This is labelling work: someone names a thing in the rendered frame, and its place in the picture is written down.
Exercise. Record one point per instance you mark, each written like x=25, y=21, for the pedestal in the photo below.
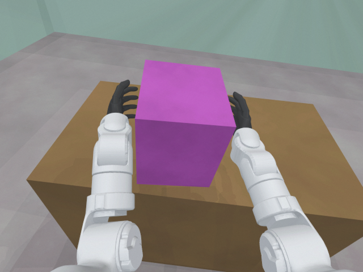
x=214, y=227

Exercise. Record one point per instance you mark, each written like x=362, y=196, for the right robot forearm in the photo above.
x=274, y=207

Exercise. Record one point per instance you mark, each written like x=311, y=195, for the left robot upper arm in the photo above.
x=108, y=247

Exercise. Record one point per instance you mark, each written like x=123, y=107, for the right robot upper arm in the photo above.
x=296, y=248

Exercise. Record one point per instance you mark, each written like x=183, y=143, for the robot left hand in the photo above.
x=118, y=99

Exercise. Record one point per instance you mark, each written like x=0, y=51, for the robot right hand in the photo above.
x=240, y=111

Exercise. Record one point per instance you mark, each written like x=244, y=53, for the left robot forearm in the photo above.
x=112, y=169

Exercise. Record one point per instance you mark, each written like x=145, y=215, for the carton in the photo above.
x=183, y=124

